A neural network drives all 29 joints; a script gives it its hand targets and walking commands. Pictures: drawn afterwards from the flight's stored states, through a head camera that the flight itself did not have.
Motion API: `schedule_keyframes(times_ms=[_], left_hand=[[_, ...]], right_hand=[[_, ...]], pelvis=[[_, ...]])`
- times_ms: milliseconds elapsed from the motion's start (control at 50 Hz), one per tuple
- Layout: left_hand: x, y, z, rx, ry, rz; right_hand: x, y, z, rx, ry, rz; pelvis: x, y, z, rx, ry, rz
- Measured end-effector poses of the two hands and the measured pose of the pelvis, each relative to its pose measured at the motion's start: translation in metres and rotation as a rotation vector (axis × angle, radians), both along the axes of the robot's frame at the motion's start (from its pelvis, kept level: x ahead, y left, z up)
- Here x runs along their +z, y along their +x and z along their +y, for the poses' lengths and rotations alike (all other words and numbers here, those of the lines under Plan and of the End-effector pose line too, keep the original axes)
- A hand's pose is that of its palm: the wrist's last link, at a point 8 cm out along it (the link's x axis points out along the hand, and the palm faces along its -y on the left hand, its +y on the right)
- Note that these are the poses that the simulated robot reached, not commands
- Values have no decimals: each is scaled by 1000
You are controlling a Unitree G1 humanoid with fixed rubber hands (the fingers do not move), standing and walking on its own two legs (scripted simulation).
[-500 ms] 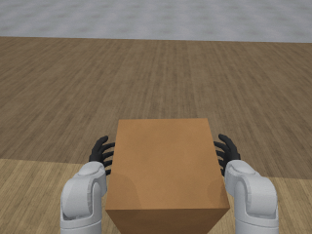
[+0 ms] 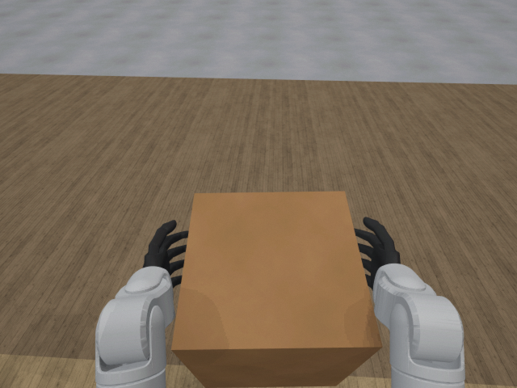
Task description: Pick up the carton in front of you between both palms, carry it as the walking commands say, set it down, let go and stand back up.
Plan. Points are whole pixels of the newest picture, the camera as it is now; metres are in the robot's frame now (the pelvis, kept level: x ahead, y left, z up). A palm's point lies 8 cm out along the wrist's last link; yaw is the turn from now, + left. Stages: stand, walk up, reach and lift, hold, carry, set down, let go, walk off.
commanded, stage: carry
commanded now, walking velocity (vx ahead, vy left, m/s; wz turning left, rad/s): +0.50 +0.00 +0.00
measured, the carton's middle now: (270, 296) +0.27 +0.00 +0.03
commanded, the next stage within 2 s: none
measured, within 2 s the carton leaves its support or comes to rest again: neither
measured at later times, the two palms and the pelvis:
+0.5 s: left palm (200, 106) +0.66 +0.14 +0.13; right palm (335, 108) +0.67 -0.16 +0.12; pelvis +0.33 -0.02 -0.01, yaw +2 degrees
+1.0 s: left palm (213, 60) +1.03 +0.15 +0.08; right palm (309, 56) +1.04 -0.15 +0.09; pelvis +0.67 -0.01 -0.03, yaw +0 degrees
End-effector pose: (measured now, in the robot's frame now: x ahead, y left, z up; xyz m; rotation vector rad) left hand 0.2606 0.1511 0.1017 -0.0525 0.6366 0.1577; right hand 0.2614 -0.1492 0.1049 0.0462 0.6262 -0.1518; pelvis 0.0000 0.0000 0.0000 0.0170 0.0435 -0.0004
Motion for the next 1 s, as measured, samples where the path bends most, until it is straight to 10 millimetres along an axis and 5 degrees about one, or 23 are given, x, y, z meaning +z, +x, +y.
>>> schedule_keyframes(times_ms=[120,300,420,540,660,800,900,1000], left_hand=[[-11,84,9,-27,-21,114],[17,210,13,-15,-25,43],[31,322,3,-23,40,0],[16,434,-12,-5,104,61],[-8,509,-14,27,80,191],[-5,609,-11,55,41,125],[-2,689,-1,55,19,36],[-20,774,3,0,-5,9]], right_hand=[[-9,73,10,-39,-5,114],[21,202,13,-37,5,43],[28,320,4,18,-27,1],[2,446,-12,92,-29,56],[-15,533,-12,113,-25,185],[-10,632,-10,81,2,123],[-6,706,-1,53,15,35],[-15,776,3,21,-41,7]], pelvis=[[15,70,17,-26,-14,14],[31,179,17,-7,-36,27],[17,265,1,10,-11,21],[-8,351,-21,32,-9,7],[8,417,-34,34,6,37],[12,508,-34,22,6,66],[-6,591,-22,9,-23,57],[-33,670,-11,1,-22,32]])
